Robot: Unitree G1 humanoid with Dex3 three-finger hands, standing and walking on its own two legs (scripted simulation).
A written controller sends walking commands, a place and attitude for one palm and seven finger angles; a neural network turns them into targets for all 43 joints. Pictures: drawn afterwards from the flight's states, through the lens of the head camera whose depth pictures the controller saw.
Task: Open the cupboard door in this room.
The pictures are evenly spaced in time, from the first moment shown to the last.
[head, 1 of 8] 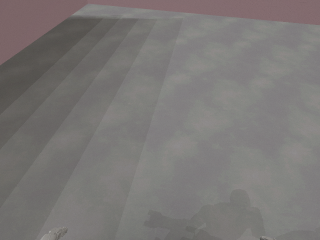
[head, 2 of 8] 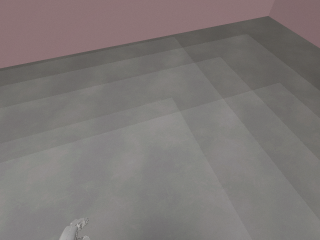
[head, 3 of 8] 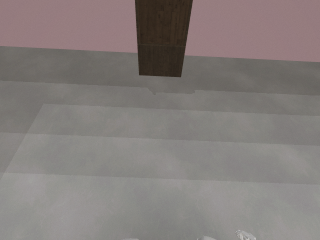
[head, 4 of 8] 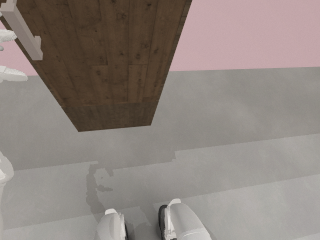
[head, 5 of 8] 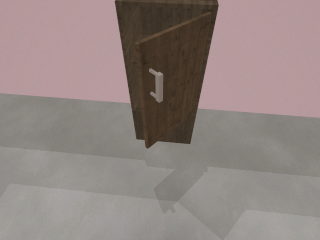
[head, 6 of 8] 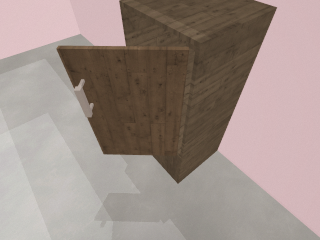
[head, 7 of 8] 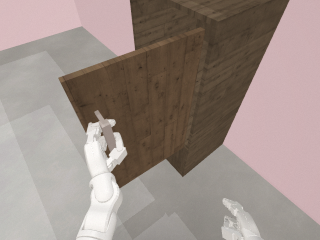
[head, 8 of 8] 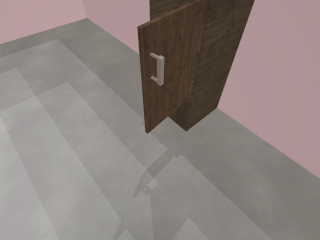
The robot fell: no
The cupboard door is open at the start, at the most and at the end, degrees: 0 96 96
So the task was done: yes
